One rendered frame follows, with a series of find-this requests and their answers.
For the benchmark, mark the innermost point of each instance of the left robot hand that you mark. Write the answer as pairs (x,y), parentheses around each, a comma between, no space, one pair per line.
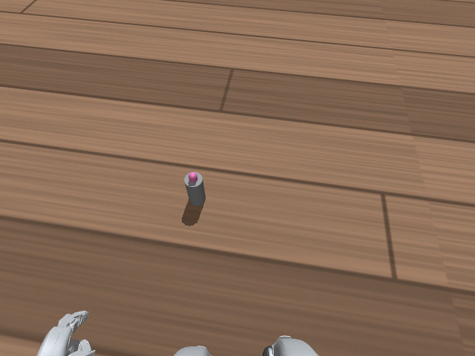
(58,340)

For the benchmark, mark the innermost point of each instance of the bottle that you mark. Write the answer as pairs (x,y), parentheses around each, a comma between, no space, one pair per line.
(195,188)

